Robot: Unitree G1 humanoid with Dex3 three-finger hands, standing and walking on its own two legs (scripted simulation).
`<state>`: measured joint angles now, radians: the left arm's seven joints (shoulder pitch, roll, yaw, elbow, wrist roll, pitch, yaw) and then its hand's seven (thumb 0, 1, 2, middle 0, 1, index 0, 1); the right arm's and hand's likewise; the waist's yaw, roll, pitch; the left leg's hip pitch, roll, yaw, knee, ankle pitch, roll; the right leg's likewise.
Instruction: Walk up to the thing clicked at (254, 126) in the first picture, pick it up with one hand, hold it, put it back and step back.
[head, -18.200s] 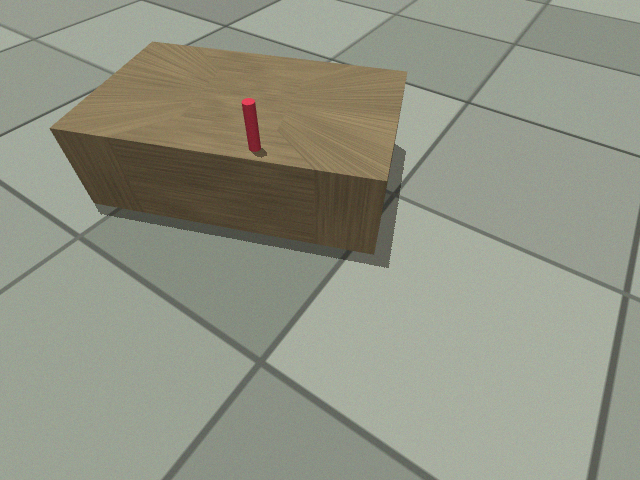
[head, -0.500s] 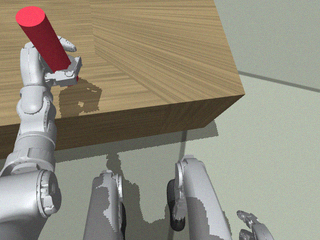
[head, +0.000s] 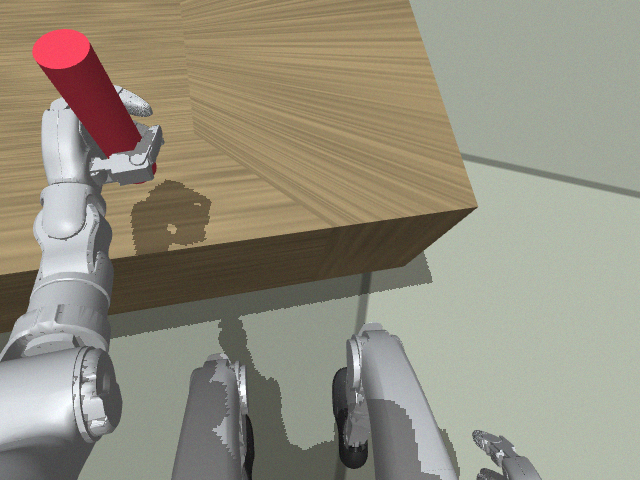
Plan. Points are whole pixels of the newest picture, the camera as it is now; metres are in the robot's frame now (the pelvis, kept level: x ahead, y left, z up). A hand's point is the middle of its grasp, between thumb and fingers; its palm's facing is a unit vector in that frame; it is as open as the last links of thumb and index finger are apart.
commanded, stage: settle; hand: left
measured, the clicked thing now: (107, 121) +0.51 +0.18 +0.04
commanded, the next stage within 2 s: lift in 0.14 s
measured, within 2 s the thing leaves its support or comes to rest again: neither
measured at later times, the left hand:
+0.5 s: hand (127, 141) +0.49 +0.16 +0.03, palm faces +0.03 -1.00 -0.03, open 5.6 cm
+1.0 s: hand (70, 133) +0.43 +0.16 +0.13, palm faces +0.07 -1.00 -0.02, open 5.6 cm
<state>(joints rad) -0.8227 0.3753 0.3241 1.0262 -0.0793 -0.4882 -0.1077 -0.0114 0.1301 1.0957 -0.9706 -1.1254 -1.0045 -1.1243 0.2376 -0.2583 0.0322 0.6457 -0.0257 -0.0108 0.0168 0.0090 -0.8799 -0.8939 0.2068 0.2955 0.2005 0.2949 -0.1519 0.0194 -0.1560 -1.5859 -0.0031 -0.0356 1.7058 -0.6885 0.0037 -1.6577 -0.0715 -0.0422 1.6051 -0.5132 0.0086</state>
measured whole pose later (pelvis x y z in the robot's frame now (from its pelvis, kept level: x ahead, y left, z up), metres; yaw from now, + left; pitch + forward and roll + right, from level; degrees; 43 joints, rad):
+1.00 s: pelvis +0.02 +0.00 +0.10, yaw +0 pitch +21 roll -2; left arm -0.41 0.24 0.19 0.63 -0.14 -0.40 -0.05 -0.01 0.13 1.11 -0.97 -1.13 -1.01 -1.12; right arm 0.21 -0.23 0.00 0.67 0.02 -0.03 -0.02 0.01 -0.90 -0.90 0.21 0.30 0.20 0.29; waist -0.06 0.01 -0.13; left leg -1.08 0.02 -0.03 1.31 -0.60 0.00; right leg -1.14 -0.04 -0.06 1.22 -0.44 0.01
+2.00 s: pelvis +0.06 -0.01 +0.18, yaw +0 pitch +9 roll -1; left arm -0.17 0.20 0.14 0.47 -0.18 -0.37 -0.10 -0.01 0.12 1.12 -0.97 -1.14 -1.01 -1.12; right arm 0.23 -0.22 -0.01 0.65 0.02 -0.03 -0.03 0.01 -0.89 -0.89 0.21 0.30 0.20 0.29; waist -0.03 0.01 -0.04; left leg -0.58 0.03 -0.02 0.92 -0.49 -0.01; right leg -0.66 -0.03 -0.05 0.87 -0.36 0.00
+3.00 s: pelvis +0.06 -0.01 +0.19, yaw +0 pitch +6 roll -1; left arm -0.10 0.20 0.15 0.43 -0.20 -0.36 -0.16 0.00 0.12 1.12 -0.97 -1.15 -1.01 -1.13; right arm 0.23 -0.22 -0.01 0.66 0.03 -0.04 -0.05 0.01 -0.89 -0.89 0.21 0.30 0.20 0.29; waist -0.02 0.01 -0.02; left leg -0.46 0.02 -0.01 0.81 -0.45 -0.02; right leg -0.55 -0.03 -0.05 0.78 -0.34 0.00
